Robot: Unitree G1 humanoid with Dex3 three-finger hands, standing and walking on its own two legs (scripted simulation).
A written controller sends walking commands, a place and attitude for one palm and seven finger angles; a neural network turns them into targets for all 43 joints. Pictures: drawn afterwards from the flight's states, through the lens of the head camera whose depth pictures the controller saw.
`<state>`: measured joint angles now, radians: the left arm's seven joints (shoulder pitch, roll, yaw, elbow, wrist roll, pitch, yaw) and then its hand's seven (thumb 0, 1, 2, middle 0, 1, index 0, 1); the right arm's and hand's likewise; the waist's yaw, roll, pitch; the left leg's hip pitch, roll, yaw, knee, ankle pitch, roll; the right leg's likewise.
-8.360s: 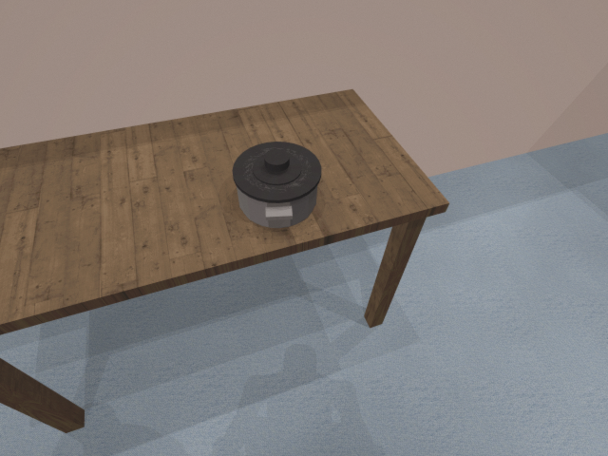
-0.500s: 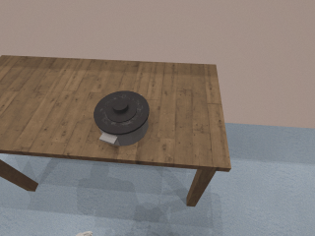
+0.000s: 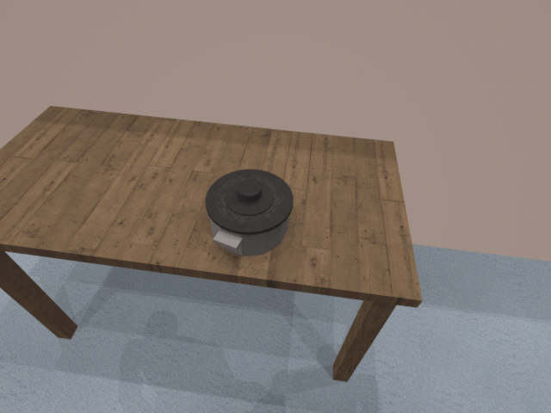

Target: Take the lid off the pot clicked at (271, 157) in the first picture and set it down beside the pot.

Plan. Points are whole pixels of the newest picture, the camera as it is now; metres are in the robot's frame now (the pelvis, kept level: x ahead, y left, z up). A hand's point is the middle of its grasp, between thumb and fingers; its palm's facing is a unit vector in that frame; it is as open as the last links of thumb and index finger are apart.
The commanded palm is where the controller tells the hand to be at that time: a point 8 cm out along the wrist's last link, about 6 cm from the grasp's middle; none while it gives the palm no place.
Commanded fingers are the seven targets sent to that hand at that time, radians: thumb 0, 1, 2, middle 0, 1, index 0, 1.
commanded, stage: come to a stop and stand still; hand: left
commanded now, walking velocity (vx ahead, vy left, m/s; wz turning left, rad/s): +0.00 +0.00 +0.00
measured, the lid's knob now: (249, 190) +0.53 +0.10 -0.01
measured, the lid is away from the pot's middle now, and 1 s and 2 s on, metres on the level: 0.00 0.00 0.00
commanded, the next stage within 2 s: look again from close up in 0.30 s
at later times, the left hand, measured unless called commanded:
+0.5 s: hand out of the picture -0.03 +0.15 -0.18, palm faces +0.02 -0.99 -0.16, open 7.3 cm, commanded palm none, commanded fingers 0.00 0.90 0.90 -0.20 -0.30 -0.20 -0.30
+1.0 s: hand out of the picture +0.01 +0.19 -0.18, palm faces +0.00 -0.98 -0.18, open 7.4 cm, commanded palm none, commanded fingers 0.00 0.90 0.90 -0.20 -0.30 -0.20 -0.30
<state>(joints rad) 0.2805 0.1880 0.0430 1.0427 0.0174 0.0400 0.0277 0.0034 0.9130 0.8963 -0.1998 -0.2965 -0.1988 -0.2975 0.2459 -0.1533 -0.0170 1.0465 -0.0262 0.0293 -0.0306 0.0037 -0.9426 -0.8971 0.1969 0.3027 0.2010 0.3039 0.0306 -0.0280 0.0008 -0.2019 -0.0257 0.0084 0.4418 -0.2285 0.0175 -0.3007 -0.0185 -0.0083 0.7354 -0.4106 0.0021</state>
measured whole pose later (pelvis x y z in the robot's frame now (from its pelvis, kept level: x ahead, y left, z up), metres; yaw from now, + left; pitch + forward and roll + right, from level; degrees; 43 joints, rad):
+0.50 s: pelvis -0.02 -0.01 +0.00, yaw -1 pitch -1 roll -1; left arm 0.33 0.10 -0.01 1.11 0.01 -0.03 0.04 0.01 0.92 0.90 -0.20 -0.30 -0.20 -0.30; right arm 0.34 -0.14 0.00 1.10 -0.02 0.01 -0.01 0.00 -0.91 -0.90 0.19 0.30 0.20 0.30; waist -0.02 0.03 0.02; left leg -0.26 0.02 0.00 0.53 -0.25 -0.01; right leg -0.19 0.04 -0.03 0.48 -0.27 -0.03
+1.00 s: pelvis +0.00 +0.02 +0.00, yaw -1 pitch +0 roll +0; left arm 0.31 0.17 -0.01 1.04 0.01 -0.01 0.03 0.00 0.91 0.90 -0.20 -0.30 -0.20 -0.30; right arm 0.27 -0.16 0.00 1.06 -0.01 -0.02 -0.02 0.01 -0.92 -0.90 0.20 0.30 0.20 0.30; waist 0.01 -0.02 0.02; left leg -0.24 -0.02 0.03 0.52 -0.27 0.03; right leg -0.19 -0.01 0.00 0.50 -0.31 0.01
